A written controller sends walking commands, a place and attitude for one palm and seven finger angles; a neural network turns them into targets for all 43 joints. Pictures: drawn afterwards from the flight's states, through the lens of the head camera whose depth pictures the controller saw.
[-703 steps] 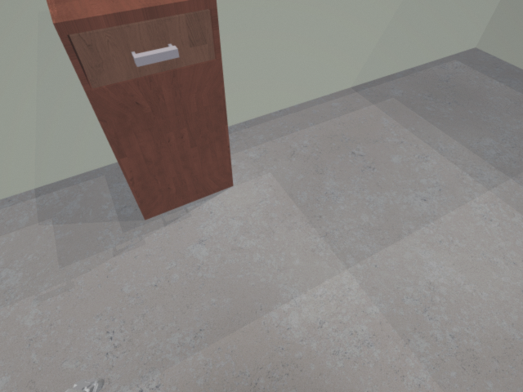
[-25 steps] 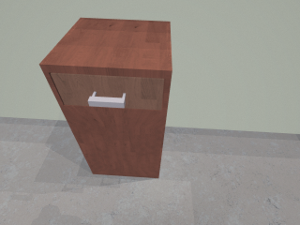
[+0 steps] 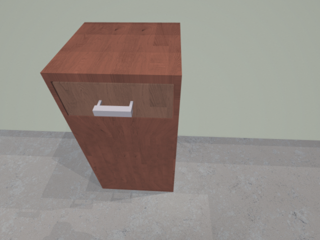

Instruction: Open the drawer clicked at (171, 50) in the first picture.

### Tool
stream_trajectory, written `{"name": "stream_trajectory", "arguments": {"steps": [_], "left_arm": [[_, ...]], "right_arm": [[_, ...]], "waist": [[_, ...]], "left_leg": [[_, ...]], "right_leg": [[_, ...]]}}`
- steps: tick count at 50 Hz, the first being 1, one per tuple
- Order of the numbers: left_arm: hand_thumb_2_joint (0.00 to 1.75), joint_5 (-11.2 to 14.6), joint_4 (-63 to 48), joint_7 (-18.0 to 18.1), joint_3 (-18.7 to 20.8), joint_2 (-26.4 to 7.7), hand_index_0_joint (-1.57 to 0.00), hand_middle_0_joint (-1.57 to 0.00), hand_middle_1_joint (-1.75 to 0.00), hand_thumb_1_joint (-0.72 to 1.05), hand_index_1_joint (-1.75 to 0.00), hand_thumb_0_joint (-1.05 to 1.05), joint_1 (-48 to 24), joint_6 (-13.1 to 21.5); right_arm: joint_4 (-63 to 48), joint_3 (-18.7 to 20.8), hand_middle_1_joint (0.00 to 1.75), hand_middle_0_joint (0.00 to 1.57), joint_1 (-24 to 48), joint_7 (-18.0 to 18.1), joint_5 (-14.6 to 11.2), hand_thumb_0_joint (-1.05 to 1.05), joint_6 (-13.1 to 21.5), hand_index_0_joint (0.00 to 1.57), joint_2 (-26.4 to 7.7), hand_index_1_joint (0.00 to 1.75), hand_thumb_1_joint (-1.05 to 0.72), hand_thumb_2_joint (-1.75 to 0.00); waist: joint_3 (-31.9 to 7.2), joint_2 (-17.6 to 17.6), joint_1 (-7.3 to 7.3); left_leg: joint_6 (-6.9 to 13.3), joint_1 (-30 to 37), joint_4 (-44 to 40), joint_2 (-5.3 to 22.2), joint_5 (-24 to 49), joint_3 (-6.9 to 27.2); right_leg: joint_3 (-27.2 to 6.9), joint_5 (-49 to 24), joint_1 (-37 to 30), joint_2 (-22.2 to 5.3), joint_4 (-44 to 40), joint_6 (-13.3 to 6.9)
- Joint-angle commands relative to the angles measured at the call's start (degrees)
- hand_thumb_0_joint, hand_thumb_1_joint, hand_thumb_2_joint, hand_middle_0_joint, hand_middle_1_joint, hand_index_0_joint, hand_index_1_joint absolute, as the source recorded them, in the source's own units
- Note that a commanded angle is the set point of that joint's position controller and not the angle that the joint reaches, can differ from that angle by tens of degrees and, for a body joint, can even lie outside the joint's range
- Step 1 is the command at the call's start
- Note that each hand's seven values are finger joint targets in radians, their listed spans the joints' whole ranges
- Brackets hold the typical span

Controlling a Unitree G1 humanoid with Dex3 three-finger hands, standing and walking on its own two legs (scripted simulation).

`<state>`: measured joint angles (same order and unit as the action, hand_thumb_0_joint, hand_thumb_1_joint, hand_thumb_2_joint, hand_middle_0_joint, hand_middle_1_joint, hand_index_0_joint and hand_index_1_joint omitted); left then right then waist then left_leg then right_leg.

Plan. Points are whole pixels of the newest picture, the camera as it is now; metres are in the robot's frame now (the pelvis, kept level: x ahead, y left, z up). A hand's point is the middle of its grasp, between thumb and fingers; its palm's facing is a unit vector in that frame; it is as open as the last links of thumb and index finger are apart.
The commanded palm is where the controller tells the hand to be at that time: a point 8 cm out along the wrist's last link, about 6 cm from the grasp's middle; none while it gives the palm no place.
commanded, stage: raise the hand with hooked fingers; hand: left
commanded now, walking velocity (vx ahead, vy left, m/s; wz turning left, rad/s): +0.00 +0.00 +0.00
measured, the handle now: (114, 107) +0.54 +0.20 +0.01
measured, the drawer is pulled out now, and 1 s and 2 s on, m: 0.00 0.00 0.00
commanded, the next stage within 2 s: move the hooked fingers above the handle in 1.78 s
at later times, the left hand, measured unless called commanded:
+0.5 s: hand (73, 219) +0.18 +0.23 -0.03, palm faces +0.01 -0.12 -0.99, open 9.7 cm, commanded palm +0.17 +0.22 +0.04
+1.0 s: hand (70, 164) +0.28 +0.25 +0.06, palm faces +0.09 -0.10 -0.99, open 12.7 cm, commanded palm +0.25 +0.25 +0.12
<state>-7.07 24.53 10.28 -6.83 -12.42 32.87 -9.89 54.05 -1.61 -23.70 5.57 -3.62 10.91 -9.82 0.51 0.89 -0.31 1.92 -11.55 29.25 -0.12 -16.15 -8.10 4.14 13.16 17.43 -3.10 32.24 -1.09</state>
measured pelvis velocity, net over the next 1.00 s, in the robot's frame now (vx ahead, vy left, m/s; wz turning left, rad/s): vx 0.04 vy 0.00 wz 0.06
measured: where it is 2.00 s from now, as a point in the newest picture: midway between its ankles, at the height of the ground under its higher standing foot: outside the picture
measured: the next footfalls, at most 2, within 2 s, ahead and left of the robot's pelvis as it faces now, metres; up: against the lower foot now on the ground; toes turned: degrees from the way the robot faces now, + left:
none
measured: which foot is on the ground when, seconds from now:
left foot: down 0.00-1.00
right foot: down 0.00-1.00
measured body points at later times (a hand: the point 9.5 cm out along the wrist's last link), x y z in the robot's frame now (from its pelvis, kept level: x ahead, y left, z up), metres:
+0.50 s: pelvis +0.03 -0.02 -0.03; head +0.06 -0.04 +0.42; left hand +0.17 +0.23 +0.02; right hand +0.33 -0.18 -0.08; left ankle +0.00 +0.09 -0.73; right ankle +0.05 -0.10 -0.73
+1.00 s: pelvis +0.04 +0.00 -0.01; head +0.08 -0.03 +0.44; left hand +0.27 +0.25 +0.11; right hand +0.24 -0.23 -0.12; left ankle +0.00 +0.09 -0.73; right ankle +0.05 -0.10 -0.73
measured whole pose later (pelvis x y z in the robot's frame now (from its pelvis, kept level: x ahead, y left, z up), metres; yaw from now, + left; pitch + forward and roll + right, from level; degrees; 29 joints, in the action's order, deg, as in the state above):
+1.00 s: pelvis +0.04 +0.00 -0.01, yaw +3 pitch +5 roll +1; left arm -54.6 -8.1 13.1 -0.9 -24.6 13.6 0.9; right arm 35.3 2.4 -8.5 -0.3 1.8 -7.7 -16.2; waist -1.7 3.8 -3.7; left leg 2.0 -17.7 33.3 -1.3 -20.4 -3.8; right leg -0.6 18.0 22.1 0.9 35.4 -1.4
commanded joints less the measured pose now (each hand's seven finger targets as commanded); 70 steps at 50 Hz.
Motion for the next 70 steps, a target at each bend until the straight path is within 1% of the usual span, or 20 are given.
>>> {"name": "stream_trajectory", "arguments": {"steps": [1,2,3,4,6,7,9,11,12,15,17,19,23,31,33,38,43,54,62,70], "left_arm": [[0.83,-12.6,-35.1,5.4,-9.7,1.4,-0.21,-0.21,-0.4,0.74,-0.4,0.0,-12.3,4.6],[0.82,-18.2,-36.5,6.4,-11.3,1.1,-0.21,-0.21,-0.42,0.71,-0.42,0.0,-11.8,4.8],[0.81,-24.7,-35.9,8.2,-9.4,-2.0,-0.22,-0.22,-0.43,0.69,-0.43,0.0,-13.2,5.3],[0.8,-30.0,-32.2,10.1,-6.8,-3.2,-0.22,-0.22,-0.45,0.67,-0.45,0.0,-9.2,5.3],[0.78,-38.9,-24.8,11.9,-2.2,-4.6,-0.22,-0.22,-0.48,0.62,-0.48,0.0,3.8,6.9],[0.77,-42.0,-21.4,12.0,1.2,-6.4,-0.22,-0.22,-0.5,0.6,-0.5,0.0,9.3,8.2],[0.75,-46.7,-24.4,12.2,2.8,-6.8,-0.22,-0.22,-0.53,0.55,-0.53,0.0,8.6,11.4],[0.73,-49.9,-28.7,13.4,4.8,-8.7,-0.23,-0.23,-0.55,0.5,-0.55,0.0,6.5,13.7],[0.72,-51.4,-31.3,14.4,6.7,-10.5,-0.23,-0.23,-0.57,0.48,-0.57,0.0,4.5,14.5],[0.69,-54.6,-37.2,17.3,8.1,-12.8,-0.24,-0.24,-0.62,0.41,-0.62,0.0,-3.2,15.3],[0.67,-56.3,-42.5,18.7,9.4,-15.2,-0.24,-0.24,-0.64,0.36,-0.64,0.0,-11.6,15.8],[0.65,-56.2,-44.7,18.8,8.5,-15.2,-0.24,-0.24,-0.68,0.32,-0.68,0.0,-17.5,16.5],[0.61,-52.8,-46.0,16.1,7.1,-14.9,-0.25,-0.25,-0.74,0.22,-0.74,0.0,-21.3,18.4],[0.53,-50.6,-41.4,9.7,10.7,-18.6,-0.26,-0.26,-0.86,0.04,-0.86,0.0,-11.7,13.5],[0.51,-50.6,-43.7,9.8,12.1,-20.0,-0.27,-0.27,-0.88,-0.01,-0.88,0.0,-11.7,13.0],[0.46,-49.1,-45.7,9.7,14.0,-20.9,-0.27,-0.27,-0.96,-0.13,-0.96,0.0,-16.6,13.0],[0.41,-47.9,-45.3,8.0,13.1,-20.8,-0.28,-0.28,-1.03,-0.24,-1.03,0.0,-21.4,12.7],[0.3,-46.9,-41.7,0.0,12.3,-25.1,-0.3,-0.3,-1.2,-0.5,-1.2,0.0,-37.7,9.9],[0.3,-45.1,-36.4,-7.2,12.7,-28.8,-0.3,-0.3,-1.2,-0.5,-1.2,0.0,-50.0,9.7],[0.3,-43.0,-33.2,-12.2,13.3,-31.4,-0.3,-0.3,-1.2,-0.5,-1.2,0.0,-58.1,13.4]], "right_arm": [[-17.6,2.4,0.3,0.2,12.2,0.9,-0.2,0.0,12.7,0.2,-10.5,0.3,-0.9,-0.9],[-20.4,2.7,0.3,0.2,12.0,0.3,0.8,0.0,13.0,0.2,-11.3,0.3,-0.9,-0.9],[-21.6,3.3,0.3,0.2,12.7,-0.2,2.8,0.0,12.1,0.2,-11.9,0.3,-0.9,-0.9],[-24.5,4.3,0.3,0.2,15.1,-1.2,4.5,0.0,10.2,0.2,-12.3,0.3,-0.9,-0.9],[-28.1,5.4,0.3,0.2,18.6,-3.5,6.6,0.0,4.1,0.2,-12.2,0.3,-0.9,-0.9],[-28.7,5.7,0.3,0.2,19.1,-5.0,6.5,0.0,0.3,0.2,-11.8,0.3,-0.9,-0.9],[-31.9,5.0,0.3,0.2,22.7,-7.0,6.2,0.0,-6.5,0.2,-10.6,0.3,-0.9,-0.9],[-34.2,4.5,0.3,0.2,25.2,-8.2,5.9,0.0,-10.1,0.2,-9.6,0.3,-0.9,-0.9],[-34.5,4.5,0.3,0.2,26.2,-8.6,5.9,0.0,-11.5,0.2,-9.4,0.3,-0.9,-0.9],[-35.0,4.6,0.3,0.2,25.2,-9.3,6.7,0.0,-13.3,0.2,-8.5,0.3,-0.9,-0.9],[-34.6,4.8,0.3,0.2,24.5,-9.4,7.8,0.0,-13.8,0.2,-8.6,0.3,-0.9,-0.9],[-34.3,4.9,0.3,0.2,24.7,-9.2,8.6,0.0,-13.8,0.2,-8.7,0.3,-0.9,-0.9],[-33.4,4.6,0.3,0.2,24.7,-8.5,9.4,0.0,-13.9,0.2,-9.2,0.3,-0.9,-0.9],[-32.8,2.6,0.3,0.2,24.8,-7.8,6.8,0.0,-15.1,0.2,-8.4,0.3,-0.9,-0.9],[-32.9,2.3,0.3,0.2,25.0,-7.5,6.6,0.0,-14.9,0.2,-8.5,0.3,-0.9,-0.9],[-31.5,3.4,0.3,0.2,24.1,-6.7,6.5,0.0,-14.8,0.2,-8.9,0.3,-0.9,-0.9],[-30.0,4.7,0.3,0.2,23.7,-6.3,5.7,0.0,-14.7,0.2,-9.5,0.3,-0.9,-0.9],[-28.6,4.1,0.3,0.2,24.8,-5.7,3.8,0.0,-16.7,0.2,-9.7,0.3,-0.9,-0.9],[-28.4,3.1,0.3,0.2,24.8,-5.3,3.2,0.0,-18.0,0.2,-10.2,0.3,-0.9,-0.9],[-27.9,3.0,0.3,0.2,23.2,-5.0,3.2,0.0,-17.7,0.2,-10.6,0.3,-0.9,-0.9]], "waist": [[1.7,-5.5,2.81],[0.5,-5.3,2.78],[-1.6,-7.8,2.9],[0.4,-8.9,1.78],[1.2,-14.9,-3.05],[1.1,-15.4,-5.42],[-1.4,-17.5,-7.29],[-4.6,-12.6,-8.52],[-5.6,-7.7,-9.3],[-13.9,2.0,-8.16],[-17.6,1.9,-5.87],[-18.2,1.4,-3.28],[-17.2,-0.9,-0.68],[-16.7,-4.3,-4.89],[-18.2,-0.8,-5.81],[-18.5,-2.6,-5.28],[-17.9,-1.1,-4.57],[-12.9,1.5,-4.54],[-12.1,0.9,-3.94],[-12.9,1.7,-3.88]], "left_leg": [[0.2,-10.1,-5.2,0.8,-14.2,10.9],[0.3,-10.6,-3.0,-0.3,-13.6,11.3],[0.0,-11.3,-0.4,-1.4,-12.3,10.9],[-0.4,-12.4,1.5,-2.5,-12.9,10.9],[-0.8,-16.0,3.8,-3.7,-8.7,8.9],[-1.1,-18.3,4.0,-3.7,-6.0,8.6],[-1.5,-20.2,3.6,-3.4,-1.6,7.0],[-1.6,-18.5,4.3,-3.3,2.0,6.1],[-1.6,-17.4,5.0,-3.5,3.4,6.1],[-1.3,-12.9,8.5,-3.2,8.6,6.4],[-1.1,-9.9,11.9,-3.1,9.5,8.2],[-0.4,-7.9,15.0,-3.2,7.8,8.1],[0.7,-8.1,17.0,-3.4,7.4,9.0],[-0.4,-13.1,8.5,-2.0,11.4,8.2],[-0.7,-11.6,7.2,-1.7,13.6,8.2],[-0.3,-9.1,4.9,-1.3,15.7,8.3],[-0.3,-5.3,3.1,-0.9,17.8,8.2],[-0.7,-0.5,-3.2,-0.5,18.6,7.7],[-0.7,1.6,-6.4,-0.6,17.8,7.6],[-0.7,2.2,-8.3,-0.7,17.2,8.1]], "right_leg": [[-2.8,14.1,9.1,3.3,-2.2,-0.8],[-4.7,15.9,10.6,3.5,-1.6,-1.0],[-6.4,18.8,12.4,3.7,-1.7,-1.3],[-8.1,23.6,14.0,3.8,-3.5,-1.7],[-12.2,25.8,12.3,4.0,-5.8,-2.5],[-14.3,21.3,9.5,4.0,-5.7,-3.2],[-13.6,9.9,5.3,3.9,-1.4,-3.5],[-13.0,2.8,3.7,4.3,1.6,-3.9],[-13.8,1.0,3.3,4.5,2.5,-4.2],[-15.4,-6.5,6.1,5.5,6.5,-4.9],[-17.3,-5.1,10.8,5.5,7.2,-4.5],[-18.1,-2.0,15.1,4.9,6.2,-4.0],[-16.3,-5.1,15.6,4.5,5.8,-3.0],[-12.4,-17.5,-0.9,4.2,5.1,-1.8],[-12.3,-19.0,-3.2,3.9,5.0,-2.0],[-11.1,-20.6,-5.7,3.3,3.3,-1.7],[-9.5,-18.4,-5.0,3.2,1.6,-1.7],[-6.5,-13.4,-7.8,3.4,-4.0,-1.7],[-5.3,-12.6,-11.1,3.9,-7.5,-1.4],[-4.2,-11.1,-12.7,3.7,-9.4,-1.4]]}}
